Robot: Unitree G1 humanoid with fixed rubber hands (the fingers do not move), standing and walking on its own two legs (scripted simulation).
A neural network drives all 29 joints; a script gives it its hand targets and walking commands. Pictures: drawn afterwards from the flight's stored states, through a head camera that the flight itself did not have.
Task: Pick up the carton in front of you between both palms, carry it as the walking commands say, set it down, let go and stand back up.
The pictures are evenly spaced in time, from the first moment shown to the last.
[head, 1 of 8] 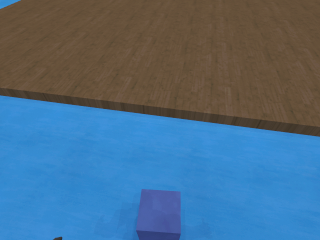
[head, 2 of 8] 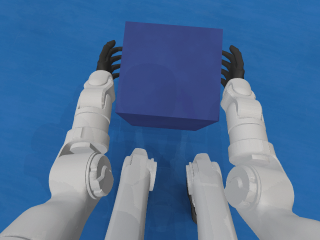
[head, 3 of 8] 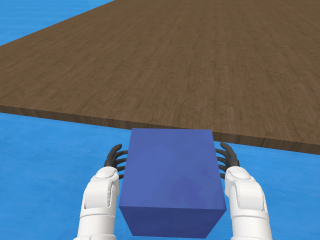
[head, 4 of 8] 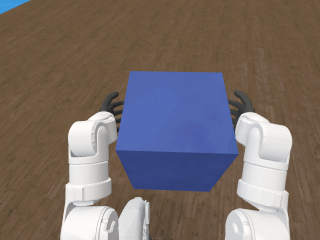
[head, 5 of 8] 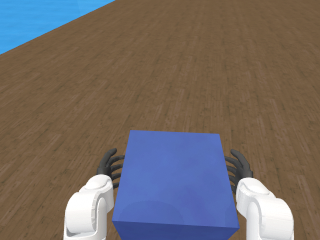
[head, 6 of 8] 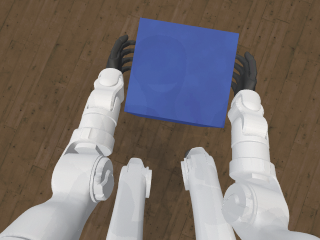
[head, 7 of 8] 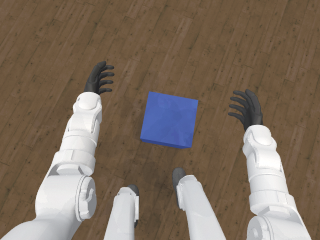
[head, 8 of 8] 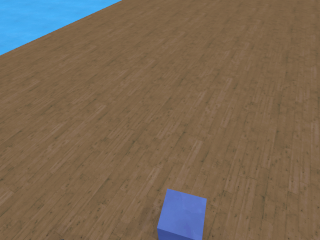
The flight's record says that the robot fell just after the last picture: no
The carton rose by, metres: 0.88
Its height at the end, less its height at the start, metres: +0.11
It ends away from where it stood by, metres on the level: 2.68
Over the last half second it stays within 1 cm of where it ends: yes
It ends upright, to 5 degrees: yes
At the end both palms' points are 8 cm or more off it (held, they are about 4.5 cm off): yes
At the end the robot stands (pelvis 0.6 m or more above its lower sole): yes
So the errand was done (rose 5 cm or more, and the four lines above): yes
